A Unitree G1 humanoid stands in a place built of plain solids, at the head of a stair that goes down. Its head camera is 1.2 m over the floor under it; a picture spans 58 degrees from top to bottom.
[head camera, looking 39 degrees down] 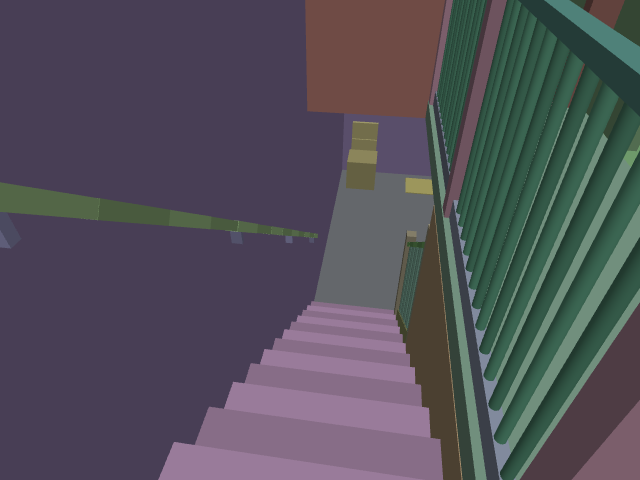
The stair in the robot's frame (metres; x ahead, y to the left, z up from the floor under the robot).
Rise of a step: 0.19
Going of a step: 0.24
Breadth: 0.90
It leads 8 degrees to the right of straight ahead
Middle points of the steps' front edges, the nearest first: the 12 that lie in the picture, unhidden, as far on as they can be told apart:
0.61 0.03 -0.19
0.85 0.00 -0.39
1.09 -0.04 -0.58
1.32 -0.07 -0.77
1.56 -0.11 -0.96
1.79 -0.14 -1.16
2.03 -0.18 -1.35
2.26 -0.21 -1.54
2.50 -0.25 -1.74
2.74 -0.28 -1.93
2.97 -0.32 -2.12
3.21 -0.35 -2.32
